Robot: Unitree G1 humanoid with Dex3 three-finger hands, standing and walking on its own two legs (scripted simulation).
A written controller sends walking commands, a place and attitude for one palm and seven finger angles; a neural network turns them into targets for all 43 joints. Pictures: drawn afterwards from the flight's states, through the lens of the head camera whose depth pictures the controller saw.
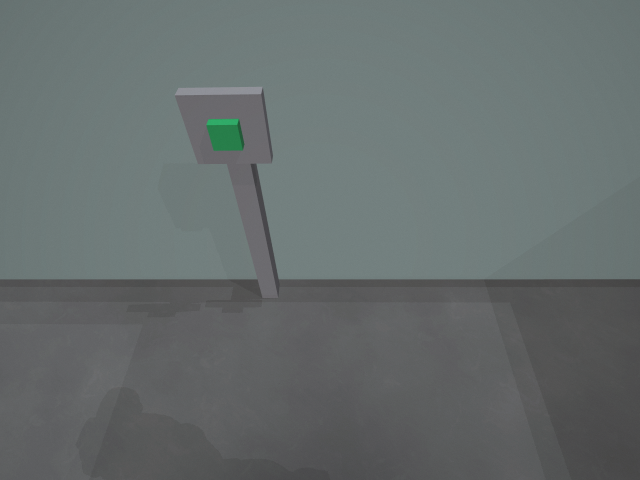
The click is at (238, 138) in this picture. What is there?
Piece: button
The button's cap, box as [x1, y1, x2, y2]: [206, 119, 243, 150]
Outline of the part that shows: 208,119 206,125 214,150 242,149 243,140 238,119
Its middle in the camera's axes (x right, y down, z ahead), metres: -0.21 -0.23 +0.86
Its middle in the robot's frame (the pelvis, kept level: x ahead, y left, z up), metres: +0.79 +0.25 -0.03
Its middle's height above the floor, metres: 0.76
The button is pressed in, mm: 0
